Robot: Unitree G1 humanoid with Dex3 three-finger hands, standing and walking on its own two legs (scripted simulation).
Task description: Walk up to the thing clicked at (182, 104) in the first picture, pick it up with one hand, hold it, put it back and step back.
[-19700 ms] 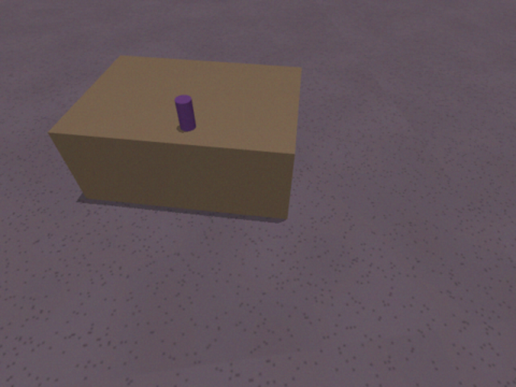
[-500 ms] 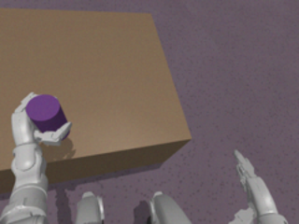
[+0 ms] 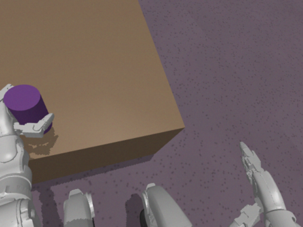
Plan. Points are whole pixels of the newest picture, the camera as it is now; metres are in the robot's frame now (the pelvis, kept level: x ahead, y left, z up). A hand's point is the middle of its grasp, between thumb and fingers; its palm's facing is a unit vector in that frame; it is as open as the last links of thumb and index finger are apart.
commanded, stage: lower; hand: left
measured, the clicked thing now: (31, 112) +0.46 +0.21 -0.06
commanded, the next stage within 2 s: loosen in 0.82 s
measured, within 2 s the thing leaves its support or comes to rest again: rests again in 0.64 s
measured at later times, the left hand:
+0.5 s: hand (36, 115) +0.47 +0.21 -0.10, palm faces +0.18 -0.98 -0.04, open 9.5 cm
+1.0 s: hand (41, 116) +0.47 +0.21 -0.12, palm faces +0.19 -0.98 -0.05, open 9.5 cm
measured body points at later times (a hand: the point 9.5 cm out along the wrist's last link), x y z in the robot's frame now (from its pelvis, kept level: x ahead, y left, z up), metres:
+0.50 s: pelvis +0.00 +0.00 -0.02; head +0.18 +0.08 +0.38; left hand +0.45 +0.26 -0.09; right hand +0.18 -0.26 +0.05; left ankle +0.08 +0.13 -0.57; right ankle +0.01 -0.15 -0.57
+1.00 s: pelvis +0.00 +0.00 -0.04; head +0.19 +0.08 +0.36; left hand +0.46 +0.26 -0.11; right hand +0.18 -0.26 +0.05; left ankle +0.08 +0.13 -0.57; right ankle +0.01 -0.15 -0.57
